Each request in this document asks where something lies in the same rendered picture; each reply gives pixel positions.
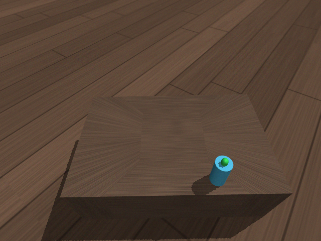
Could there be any bottle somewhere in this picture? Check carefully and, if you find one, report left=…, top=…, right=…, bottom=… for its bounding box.
left=209, top=156, right=233, bottom=186

